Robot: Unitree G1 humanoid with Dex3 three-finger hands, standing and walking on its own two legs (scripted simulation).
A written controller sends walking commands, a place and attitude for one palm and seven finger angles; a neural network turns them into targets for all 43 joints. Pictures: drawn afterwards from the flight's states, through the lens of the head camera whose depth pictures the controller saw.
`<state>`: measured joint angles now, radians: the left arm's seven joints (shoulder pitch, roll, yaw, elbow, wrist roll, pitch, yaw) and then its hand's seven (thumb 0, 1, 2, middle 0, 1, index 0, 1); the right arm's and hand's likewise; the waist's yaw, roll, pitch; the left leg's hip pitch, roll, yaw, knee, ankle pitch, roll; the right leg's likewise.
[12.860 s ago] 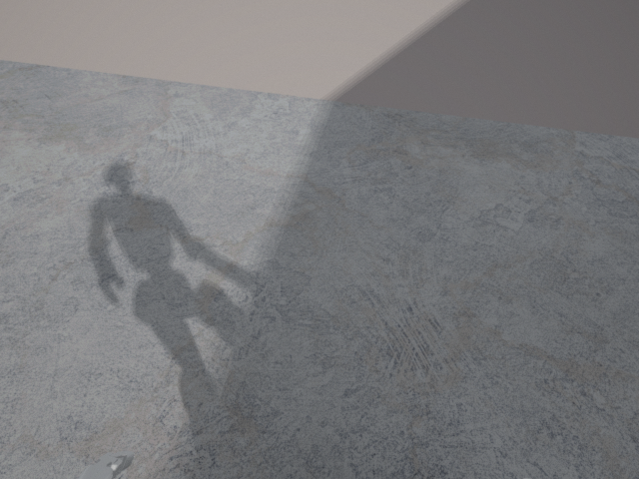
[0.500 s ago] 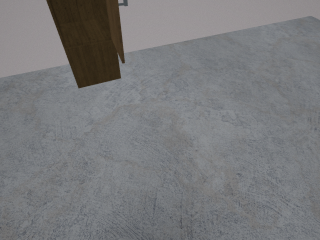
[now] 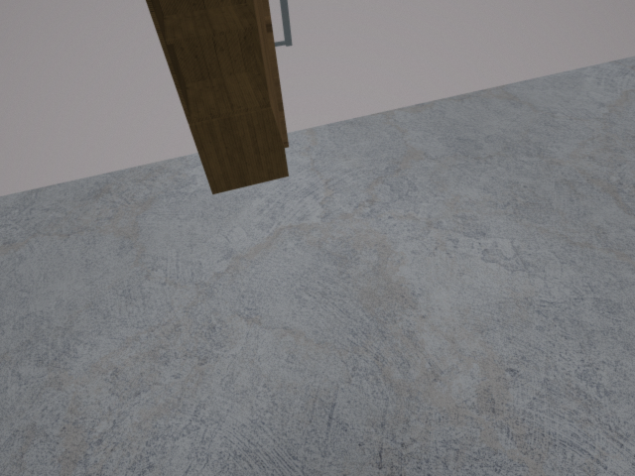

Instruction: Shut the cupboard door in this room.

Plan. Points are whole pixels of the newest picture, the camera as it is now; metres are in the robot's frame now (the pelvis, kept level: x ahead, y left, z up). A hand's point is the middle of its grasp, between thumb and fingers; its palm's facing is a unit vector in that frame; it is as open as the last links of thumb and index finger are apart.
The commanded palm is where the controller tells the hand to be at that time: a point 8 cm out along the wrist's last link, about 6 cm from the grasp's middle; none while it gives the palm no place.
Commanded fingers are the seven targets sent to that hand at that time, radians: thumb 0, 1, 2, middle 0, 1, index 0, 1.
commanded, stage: stand and wait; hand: left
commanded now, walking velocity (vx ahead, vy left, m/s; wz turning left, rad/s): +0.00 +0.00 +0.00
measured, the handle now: (279, 20) +1.34 +0.18 +0.08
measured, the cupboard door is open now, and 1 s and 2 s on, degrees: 86 86 86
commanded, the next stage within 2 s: turn or walk to find it in 0.16 s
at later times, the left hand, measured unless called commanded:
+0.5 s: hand out of the picture -0.06 +0.16 -0.18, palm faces +0.12 -0.98 -0.16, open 7.4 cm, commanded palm none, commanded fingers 0.00 0.90 0.90 -0.20 -0.30 -0.20 -0.30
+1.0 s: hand out of the picture -0.05 +0.21 -0.18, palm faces +0.16 -0.96 -0.23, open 7.4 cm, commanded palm none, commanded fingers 0.00 0.90 0.90 -0.20 -0.30 -0.20 -0.30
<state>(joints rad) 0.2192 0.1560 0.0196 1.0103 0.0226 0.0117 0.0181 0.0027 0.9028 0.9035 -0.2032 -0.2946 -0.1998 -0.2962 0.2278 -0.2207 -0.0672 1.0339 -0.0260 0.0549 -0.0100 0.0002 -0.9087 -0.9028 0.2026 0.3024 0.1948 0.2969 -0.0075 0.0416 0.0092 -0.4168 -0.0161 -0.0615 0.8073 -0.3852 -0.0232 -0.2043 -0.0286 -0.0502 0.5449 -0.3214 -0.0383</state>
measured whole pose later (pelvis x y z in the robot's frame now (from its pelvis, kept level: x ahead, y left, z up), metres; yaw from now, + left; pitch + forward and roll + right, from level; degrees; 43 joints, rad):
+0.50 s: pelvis -0.03 +0.00 +0.00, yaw +3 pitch -3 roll +0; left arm 0.29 0.15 0.00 1.17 0.01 0.01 0.02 0.00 0.90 0.90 -0.20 -0.29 -0.20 -0.30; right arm 0.16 -0.16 -0.01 1.12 -0.01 0.00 -0.04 0.00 -0.93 -0.90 0.20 0.30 0.20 0.30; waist 0.04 -0.01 0.03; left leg -0.13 0.02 0.01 0.46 -0.28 -0.01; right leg -0.17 -0.01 -0.12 0.45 -0.23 -0.03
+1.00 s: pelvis -0.05 +0.02 +0.00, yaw +7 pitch +0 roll +0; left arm 0.22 0.18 0.04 1.07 0.02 0.02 0.02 0.00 0.90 0.90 -0.20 -0.29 -0.20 -0.30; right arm 0.31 -0.15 -0.02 1.11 -0.02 0.03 -0.01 0.00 -0.91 -0.90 0.20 0.30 0.20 0.30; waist -0.01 0.02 0.06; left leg -0.29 -0.03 -0.04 0.55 -0.27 0.02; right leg -0.29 -0.06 -0.18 0.52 -0.24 -0.01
